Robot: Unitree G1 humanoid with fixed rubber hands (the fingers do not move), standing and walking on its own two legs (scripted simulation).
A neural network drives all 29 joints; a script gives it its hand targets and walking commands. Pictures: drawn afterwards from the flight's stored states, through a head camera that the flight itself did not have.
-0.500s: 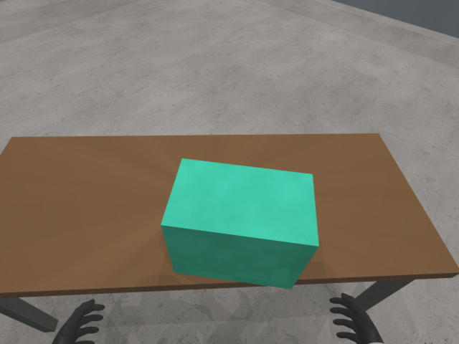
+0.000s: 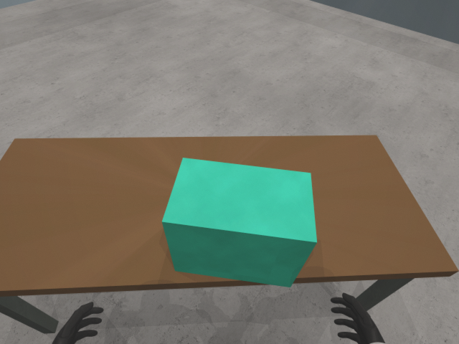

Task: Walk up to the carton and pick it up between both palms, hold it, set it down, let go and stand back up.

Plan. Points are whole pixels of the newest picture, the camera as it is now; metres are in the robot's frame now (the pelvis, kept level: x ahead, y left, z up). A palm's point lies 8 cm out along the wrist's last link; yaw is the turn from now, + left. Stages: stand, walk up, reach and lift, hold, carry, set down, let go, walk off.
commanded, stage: walk up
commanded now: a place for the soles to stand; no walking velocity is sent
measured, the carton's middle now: (238, 225) +0.39 -0.03 -0.09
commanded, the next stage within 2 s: none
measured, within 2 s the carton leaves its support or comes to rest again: neither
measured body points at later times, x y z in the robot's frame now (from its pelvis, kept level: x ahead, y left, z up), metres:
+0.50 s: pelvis -0.08 -0.07 -0.01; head -0.06 -0.09 +0.43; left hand +0.05 +0.22 -0.10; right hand +0.06 -0.36 -0.11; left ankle -0.04 +0.08 -0.66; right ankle -0.02 -0.14 -0.72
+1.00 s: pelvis -0.12 -0.01 -0.01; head -0.10 +0.04 +0.44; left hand +0.01 +0.30 -0.12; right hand -0.06 -0.32 -0.08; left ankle -0.10 +0.08 -0.72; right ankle -0.06 -0.15 -0.69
